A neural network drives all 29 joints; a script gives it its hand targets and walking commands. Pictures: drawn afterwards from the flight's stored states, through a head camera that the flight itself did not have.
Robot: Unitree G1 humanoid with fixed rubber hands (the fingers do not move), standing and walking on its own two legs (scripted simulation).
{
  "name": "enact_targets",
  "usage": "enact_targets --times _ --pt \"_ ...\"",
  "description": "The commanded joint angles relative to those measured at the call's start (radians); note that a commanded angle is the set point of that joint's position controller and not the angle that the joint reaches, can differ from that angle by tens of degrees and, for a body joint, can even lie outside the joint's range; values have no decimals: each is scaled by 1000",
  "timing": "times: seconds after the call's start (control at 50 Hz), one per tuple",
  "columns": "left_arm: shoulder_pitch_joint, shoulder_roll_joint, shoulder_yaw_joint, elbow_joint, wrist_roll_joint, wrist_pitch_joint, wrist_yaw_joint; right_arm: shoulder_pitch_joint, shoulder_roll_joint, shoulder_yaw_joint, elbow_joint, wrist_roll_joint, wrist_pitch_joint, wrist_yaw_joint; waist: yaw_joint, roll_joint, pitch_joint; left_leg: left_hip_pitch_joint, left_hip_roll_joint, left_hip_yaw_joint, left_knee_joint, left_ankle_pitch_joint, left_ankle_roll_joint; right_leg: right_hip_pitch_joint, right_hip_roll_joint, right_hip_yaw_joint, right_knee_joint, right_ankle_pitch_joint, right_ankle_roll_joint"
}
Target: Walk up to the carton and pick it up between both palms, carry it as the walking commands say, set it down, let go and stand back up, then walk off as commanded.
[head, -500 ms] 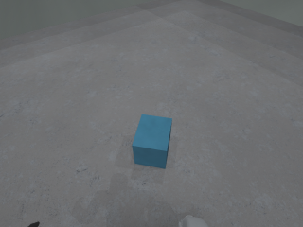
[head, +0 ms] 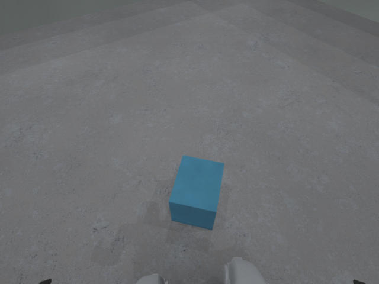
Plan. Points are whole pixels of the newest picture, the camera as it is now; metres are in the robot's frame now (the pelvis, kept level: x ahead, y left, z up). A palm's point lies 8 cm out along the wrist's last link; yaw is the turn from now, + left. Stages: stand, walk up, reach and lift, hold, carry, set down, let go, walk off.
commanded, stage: walk up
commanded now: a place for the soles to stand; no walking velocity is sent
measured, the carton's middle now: (197, 192) +0.61 -0.03 -0.61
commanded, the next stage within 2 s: none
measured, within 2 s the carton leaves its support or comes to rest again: neither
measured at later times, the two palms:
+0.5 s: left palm (53, 268) +0.18 +0.31 -0.08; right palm (354, 278) +0.15 -0.33 -0.10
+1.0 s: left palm out of the picture +0.14 +0.31 -0.07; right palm (350, 264) +0.17 -0.32 -0.07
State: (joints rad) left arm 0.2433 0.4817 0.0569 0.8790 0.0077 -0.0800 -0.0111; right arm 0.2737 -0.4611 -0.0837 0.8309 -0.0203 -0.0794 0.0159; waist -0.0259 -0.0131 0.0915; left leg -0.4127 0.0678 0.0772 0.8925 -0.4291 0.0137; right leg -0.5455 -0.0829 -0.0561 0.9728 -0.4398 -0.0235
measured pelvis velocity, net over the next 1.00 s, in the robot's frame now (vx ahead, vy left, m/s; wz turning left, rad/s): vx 0.06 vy -0.01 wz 0.02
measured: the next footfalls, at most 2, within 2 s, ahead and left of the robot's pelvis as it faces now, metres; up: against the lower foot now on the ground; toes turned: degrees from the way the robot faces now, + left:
right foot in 0.04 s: +0.15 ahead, -0.14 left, +0.00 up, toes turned -5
right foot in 1.38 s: +0.27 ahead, -0.10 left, +0.00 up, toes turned -9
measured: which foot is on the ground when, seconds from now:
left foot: down 0.00-1.00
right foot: up 0.00-0.02, down 0.04-1.00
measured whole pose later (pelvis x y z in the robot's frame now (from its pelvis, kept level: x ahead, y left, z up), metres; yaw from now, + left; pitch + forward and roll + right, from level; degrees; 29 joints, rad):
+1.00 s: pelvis +0.06 -0.01 +0.03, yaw +1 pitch -2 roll +0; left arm 0.09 0.40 0.02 1.09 0.02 -0.05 -0.01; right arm 0.07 -0.41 -0.05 1.07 -0.03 -0.02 0.03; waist 0.01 0.01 0.05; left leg -0.23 0.04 0.02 0.62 -0.41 0.00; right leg -0.32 -0.08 -0.09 0.59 -0.26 0.01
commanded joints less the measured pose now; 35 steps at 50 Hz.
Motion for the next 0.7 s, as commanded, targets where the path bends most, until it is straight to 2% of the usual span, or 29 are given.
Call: enact_targets --times 0.0,0.02,0.04,0.06,0.08,0.1,0.12,0.14,0.16,0.18,0.2,0.22,0.24,0.26,0.28,0.3,0.32,0.36,0.38,0.44,0.48,0.5,0.52,0.54,0.58,0.62,0.68 --pt "139 223 72 -6 14 -17 36 -66 -135 -12 -83 22 18 -19 92 -86 -143 -225 30 -47 89 332 69 356 -87 213 -333 337 -64" --pt "101 293 74 -45 13 -18 41 -35 -123 -6 -79 29 30 -28 76 -149 -180 -203 -7 -47 167 55 21 286 -309 559 -492 276 -194" --pt "3 295 62 -56 -1 -9 39 -34 -174 -24 -53 29 47 -34 45 -95 -136 -114 11 -118 174 -154 25 190 -330 560 -534 142 -240" --pt "-49 277 59 -58 7 -4 37 7 -190 -29 -24 26 47 -33 22 -105 -101 -78 14 -92 127 -153 22 105 -296 499 -520 49 -240" --pt "-83 261 54 -62 13 0 36 8 -185 -35 -10 26 43 -32 8 -109 -75 -58 8 -82 60 -128 33 58 -240 426 -499 0 -199" --pt "-119 245 49 -62 9 9 34 38 -187 -43 13 18 40 -28 -14 -111 -72 31 -11 -54 -1 -59 35 -21 -209 343 -468 -73 -161" --pt "-142 224 39 -66 6 17 33 72 -182 -42 34 13 37 -26 -27 -110 -80 61 -25 -49 -67 -9 43 -18 -170 278 -411 -73 -129" --pt "-150 201 31 -73 5 24 28 100 -204 -46 50 9 28 -32 -36 -29 -95 45 21 -166 -212 -1 61 -20 -125 216 -283 -49 -85" --pt "-136 169 26 -68 3 30 28 23 -245 -50 31 6 25 -32 2 80 -93 -12 76 -309 -306 -94 97 -6 -48 123 -190 -92 -36" --pt "-127 172 27 -42 2 28 27 -49 -260 -49 25 3 27 -31 34 98 -74 -53 123 -405 -349 -105 136 35 17 66 -147 -78 -23" --pt "-81 166 29 -18 6 22 31 -108 -244 -40 15 -1 28 -30 61 65 -107 -72 152 -411 -316 -14 150 138 27 58 -184 16 -20" --pt "-75 170 28 6 11 12 35 -121 -205 -25 20 8 25 -30 68 -9 -149 -94 115 -305 -222 163 112 239 -11 100 -242 155 -40" --pt "-103 187 34 7 9 4 35 -92 -169 -15 25 20 20 -32 54 -158 -188 -86 34 -176 -101 278 56 300 -85 185 -310 246 -65" --pt "-119 209 34 12 -1 2 35 -55 -174 -11 57 21 18 -37 29 -170 -203 -55 9 -109 -42 295 29 290 -149 273 -316 355 -123" --pt "-133 214 32 7 -7 1 36 -38 -179 -14 71 21 16 -40 19 -125 -211 -16 9 -113 -63 283 21 269 -176 300 -301 428 -151" --pt "-144 205 22 6 -12 6 36 -57 -180 -12 79 22 17 -39 17 -76 -193 18 9 -122 -87 290 24 232 -169 262 -299 460 -140" --pt "-170 195 18 18 -12 11 36 -64 -176 -10 89 22 19 -39 13 -63 -180 34 18 -126 -129 312 34 214 -137 206 -282 444 -107" --pt "-185 169 10 25 -11 12 37 -88 -186 -7 98 19 21 -36 20 14 -177 66 34 -164 -170 395 58 202 -96 133 -243 432 -69" --pt "-190 158 8 33 -9 14 37 -112 -190 -7 93 19 23 -35 28 7 -170 57 46 -181 -195 379 64 201 -75 103 -242 409 -53" --pt "-215 164 7 58 -5 20 33 -131 -178 -3 112 19 30 -34 22 12 -184 51 37 -179 -211 301 61 227 -90 127 -290 310 -63" --pt "-233 155 1 65 -3 24 29 -148 -175 1 127 15 31 -33 12 21 -196 66 39 -185 -245 264 56 222 -85 117 -302 252 -51" --pt "-242 155 -2 70 -1 25 29 -158 -179 3 130 18 33 -33 20 13 -181 56 47 -197 -257 269 59 229 -77 107 -308 243 -46" --pt "-242 142 -5 82 -3 26 29 -177 -172 7 140 17 33 -32 23 28 -169 62 50 -205 -277 265 59 225 -78 109 -327 228 -45" --pt "-254 142 -8 85 -5 27 28 -184 -176 8 144 15 32 -32 18 26 -165 62 57 -210 -297 279 57 237 -69 89 -324 222 -36" --pt "-256 136 -13 103 0 26 26 -213 -175 12 149 16 34 -29 27 29 -151 59 51 -205 -313 248 53 234 -76 102 -372 199 -36" --pt "-278 151 -11 115 2 25 24 -222 -169 17 166 17 37 -27 24 6 -115 56 43 -192 -326 233 46 240 -93 113 -420 173 -38" --pt "-283 140 -21 140 -5 28 21 -242 -174 21 187 13 38 -24 26 24 -113 87 48 -197 -377 238 38 255 -83 98 -449 183 -27"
